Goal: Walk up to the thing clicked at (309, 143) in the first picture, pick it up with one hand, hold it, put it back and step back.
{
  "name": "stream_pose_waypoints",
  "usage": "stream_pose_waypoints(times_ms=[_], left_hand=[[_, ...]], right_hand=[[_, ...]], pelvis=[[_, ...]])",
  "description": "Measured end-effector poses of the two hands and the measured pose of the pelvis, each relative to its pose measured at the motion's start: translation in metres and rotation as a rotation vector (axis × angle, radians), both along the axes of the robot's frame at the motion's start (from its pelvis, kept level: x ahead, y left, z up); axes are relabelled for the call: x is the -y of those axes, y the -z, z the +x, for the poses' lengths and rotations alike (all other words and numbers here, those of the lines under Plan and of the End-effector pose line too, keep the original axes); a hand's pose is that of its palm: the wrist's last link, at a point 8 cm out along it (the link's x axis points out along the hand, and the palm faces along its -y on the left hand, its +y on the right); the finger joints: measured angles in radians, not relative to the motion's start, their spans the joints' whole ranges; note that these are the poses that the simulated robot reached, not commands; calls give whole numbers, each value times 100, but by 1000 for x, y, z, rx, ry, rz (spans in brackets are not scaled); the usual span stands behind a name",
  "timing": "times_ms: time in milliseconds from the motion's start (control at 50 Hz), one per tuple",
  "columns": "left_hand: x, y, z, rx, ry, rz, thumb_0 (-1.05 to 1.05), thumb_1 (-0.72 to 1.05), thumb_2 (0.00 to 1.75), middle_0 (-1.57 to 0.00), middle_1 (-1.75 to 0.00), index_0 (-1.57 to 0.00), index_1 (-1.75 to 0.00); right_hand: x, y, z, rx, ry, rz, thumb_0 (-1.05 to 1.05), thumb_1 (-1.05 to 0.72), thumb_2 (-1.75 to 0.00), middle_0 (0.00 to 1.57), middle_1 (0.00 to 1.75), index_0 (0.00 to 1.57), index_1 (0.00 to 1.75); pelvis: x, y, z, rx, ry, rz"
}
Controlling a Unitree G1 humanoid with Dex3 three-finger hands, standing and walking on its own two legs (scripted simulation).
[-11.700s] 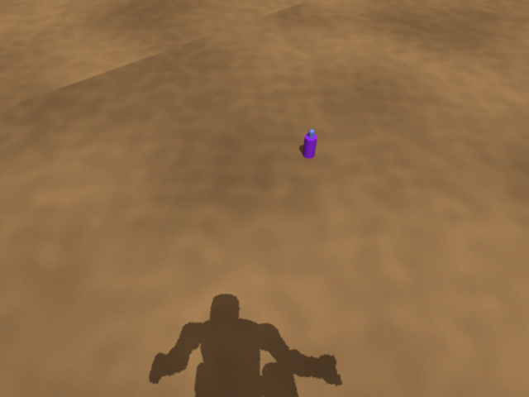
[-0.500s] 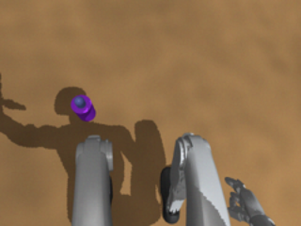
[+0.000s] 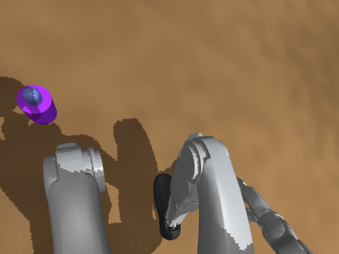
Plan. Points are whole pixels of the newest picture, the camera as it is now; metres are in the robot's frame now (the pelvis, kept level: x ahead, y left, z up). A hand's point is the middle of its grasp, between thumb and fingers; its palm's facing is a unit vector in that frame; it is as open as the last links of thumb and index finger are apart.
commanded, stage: approach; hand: left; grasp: from the side
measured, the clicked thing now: (37, 104) +0.44 +0.26 -0.22
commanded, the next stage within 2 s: close in in 0.02 s
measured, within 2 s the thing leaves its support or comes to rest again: neither
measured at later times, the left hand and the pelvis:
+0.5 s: hand (16, 109) +0.41 +0.29 -0.18, palm faces +0.19 -0.98 +0.02, open 17.6 cm; pelvis -0.01 +0.01 -0.03, yaw -4 degrees
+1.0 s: hand (33, 109) +0.42 +0.26 -0.20, palm faces +0.20 -0.98 +0.00, open 17.3 cm; pelvis -0.02 +0.02 -0.03, yaw -5 degrees
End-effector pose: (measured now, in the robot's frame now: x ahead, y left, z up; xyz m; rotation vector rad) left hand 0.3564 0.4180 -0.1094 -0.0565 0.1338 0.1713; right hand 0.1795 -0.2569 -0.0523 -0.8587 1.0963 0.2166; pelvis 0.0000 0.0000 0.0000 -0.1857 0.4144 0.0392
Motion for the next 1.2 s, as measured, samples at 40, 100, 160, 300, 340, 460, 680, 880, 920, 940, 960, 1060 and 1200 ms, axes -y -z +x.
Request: stream_pose_waypoints(times_ms=[40, 100, 160, 300, 340, 460, 680, 880, 920, 940, 960, 1060, 1200], left_hand=[[6, 14, 3, 2, 9, 6, -1, -50, 6, -6, -8, -4, -9], [16, 29, 8, 2, 32, 13, -1, -51, 6, -6, -8, -3, -10], [31, 43, 12, -9, 61, 7, -1, -53, 6, -6, -9, -4, -10], [66, 68, 21, 1, 28, -27, -1, -58, 3, -7, -9, -5, -9], [72, 71, 23, 21, -6, -29, -1, -59, 2, -7, -9, -6, -8], [81, 73, 26, 65, -39, 16, -1, -59, 1, -7, -8, -6, -8], [103, 75, 24, 59, 7, 32, -1, -58, 1, -6, -7, -6, -6], [114, 84, 33, 86, -22, 37, -1, -54, 6, -5, -8, -5, -7], [113, 85, 33, 89, -24, 46, -1, -53, 7, -5, -8, -5, -7], [113, 86, 33, 89, -26, 50, -1, -52, 7, -5, -8, -5, -7], [112, 87, 32, 88, -27, 53, -1, -51, 8, -5, -8, -5, -7], [113, 90, 30, 81, -32, 58, -1, -47, 10, -6, -8, -5, -8], [119, 93, 33, 83, -54, 48, -1, -35, 17, -12, -12, -11, -12]], right_hand=[[-2, 1, -1, -20, -21, -23, 0, -91, -91, 20, 30, 21, 30], [-5, 4, -2, -48, -46, -49, 0, -92, -91, 20, 30, 21, 30], [-9, 6, -4, -68, -65, -62, 0, -92, -91, 20, 30, 21, 30], [-18, 7, -7, -83, -118, -76, 0, -94, -91, 21, 30, 21, 30], [-20, 7, -9, -89, -133, -83, 0, -94, -91, 21, 30, 21, 30], [-19, 7, -22, -120, -145, -111, 0, -94, -91, 20, 30, 21, 30], [-16, 4, -48, -165, -134, -131, 0, -93, -91, 21, 30, 21, 30], [-18, -4, -59, -192, -138, -170, 0, -92, -91, 21, 30, 21, 30], [-18, -4, -60, -201, -141, -175, 0, -92, -91, 21, 30, 21, 30], [-18, -4, -60, -205, -142, -176, 0, -92, -91, 21, 30, 21, 30], [-18, -4, -60, -209, -144, -177, 0, -92, -91, 21, 30, 21, 30], [-19, -4, -56, -221, -155, -180, 0, -92, -91, 21, 30, 21, 30], [-21, -6, -47, -211, -174, -189, 0, -91, -91, 21, 30, 21, 30]], pelvis=[[-2, 4, 0, 17, 4, -10], [-4, 9, 0, 37, 9, -25], [-7, 12, 0, 54, 12, -38], [-10, 20, -3, 110, 27, -65], [-10, 22, -5, 128, 31, -70], [-10, 28, -10, 168, 40, -82], [-12, 30, -18, 199, 48, -94], [-14, 32, -19, 224, 59, -114], [-15, 32, -19, 226, 60, -118], [-15, 32, -19, 225, 60, -119], [-15, 32, -19, 225, 60, -121], [-16, 31, -18, 220, 58, -125], [-15, 31, -17, 222, 60, -129]])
